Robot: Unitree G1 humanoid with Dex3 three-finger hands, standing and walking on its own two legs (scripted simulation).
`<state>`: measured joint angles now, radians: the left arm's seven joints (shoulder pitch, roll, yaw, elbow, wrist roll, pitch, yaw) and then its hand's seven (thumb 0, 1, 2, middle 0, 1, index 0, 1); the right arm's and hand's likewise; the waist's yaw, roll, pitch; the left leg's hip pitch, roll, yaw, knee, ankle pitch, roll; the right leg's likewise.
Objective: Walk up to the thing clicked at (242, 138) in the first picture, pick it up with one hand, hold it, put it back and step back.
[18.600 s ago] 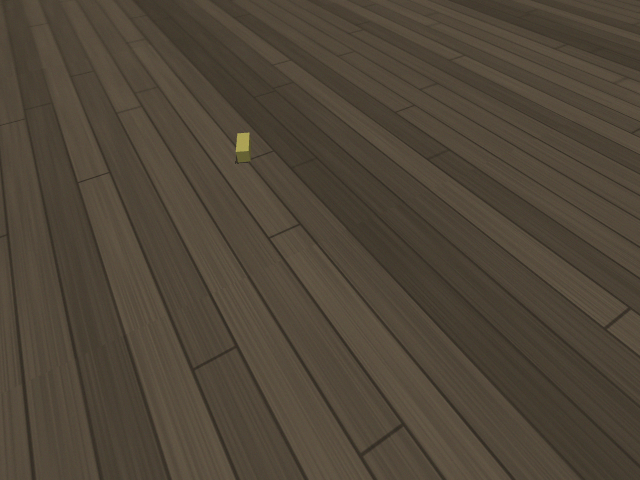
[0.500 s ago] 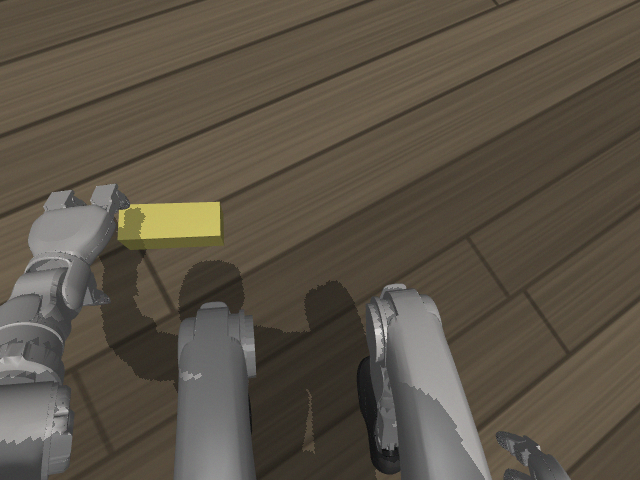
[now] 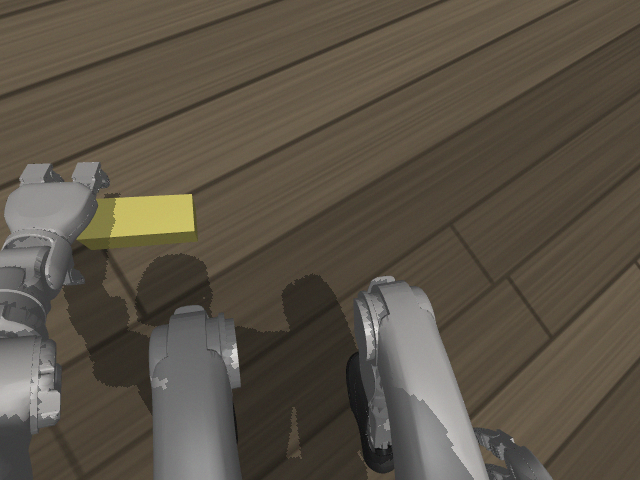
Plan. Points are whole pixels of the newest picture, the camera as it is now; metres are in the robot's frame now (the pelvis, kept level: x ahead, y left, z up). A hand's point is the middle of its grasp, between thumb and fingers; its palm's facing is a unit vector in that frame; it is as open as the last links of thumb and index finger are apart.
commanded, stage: rise first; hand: left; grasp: from above
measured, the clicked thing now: (141, 222) +0.50 +0.24 -0.31
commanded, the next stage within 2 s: approach in 0.24 s
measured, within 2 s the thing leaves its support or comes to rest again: neither
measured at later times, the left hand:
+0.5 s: hand (94, 228) +0.45 +0.27 -0.19, palm faces -0.47 -0.05 -0.88, open 14.0 cm
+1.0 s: hand (120, 207) +0.48 +0.24 -0.19, palm faces -0.50 -0.06 -0.87, open 13.8 cm
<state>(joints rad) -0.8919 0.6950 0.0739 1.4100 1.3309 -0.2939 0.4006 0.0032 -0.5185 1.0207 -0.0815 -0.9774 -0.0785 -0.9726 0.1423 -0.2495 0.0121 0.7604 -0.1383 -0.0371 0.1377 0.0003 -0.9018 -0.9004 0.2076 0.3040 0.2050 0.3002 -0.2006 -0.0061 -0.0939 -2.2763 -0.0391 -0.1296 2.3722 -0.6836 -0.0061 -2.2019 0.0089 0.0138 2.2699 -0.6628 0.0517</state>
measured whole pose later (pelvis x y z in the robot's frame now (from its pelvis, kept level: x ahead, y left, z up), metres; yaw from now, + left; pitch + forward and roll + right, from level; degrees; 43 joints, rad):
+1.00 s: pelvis +0.01 -0.01 -0.01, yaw -2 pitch +35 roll -9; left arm -1.01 0.72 0.07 1.50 1.23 -0.14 0.37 0.00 -0.47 0.96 -0.09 -1.05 -0.11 -1.02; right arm 0.19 -0.27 0.10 0.71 -0.13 -0.03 0.15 0.00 -0.91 -0.90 0.21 0.30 0.20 0.30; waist -0.30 0.02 -0.02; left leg -2.31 -0.02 -0.16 2.41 -0.71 -0.02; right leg -2.26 0.03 0.00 2.30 -0.66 0.08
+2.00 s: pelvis +0.01 +0.00 -0.04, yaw -5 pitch +31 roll -12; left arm -1.06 0.87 0.12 1.68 1.37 -0.26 0.59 0.00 -0.44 1.01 -0.10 -1.05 -0.11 -1.03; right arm 0.18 -0.29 0.19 0.71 -0.25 -0.14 0.21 0.00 -0.90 -0.90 0.21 0.30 0.20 0.30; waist -0.38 -0.07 0.07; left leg -2.37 -0.03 -0.22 2.53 -0.73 -0.02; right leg -2.29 0.05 -0.05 2.37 -0.65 0.07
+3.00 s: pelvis +0.00 +0.01 -0.04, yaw -8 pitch +27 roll -15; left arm -1.08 0.95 0.09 1.79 1.34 -0.24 0.64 0.00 -0.01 0.73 -0.44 -0.92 -0.48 -0.87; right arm 0.12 -0.33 0.27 0.69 -0.28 -0.24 0.30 0.00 -0.90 -0.90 0.20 0.30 0.20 0.30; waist -0.40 -0.11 0.15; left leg -2.35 -0.02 -0.26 2.58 -0.73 0.00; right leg -2.24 0.06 -0.09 2.36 -0.64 0.08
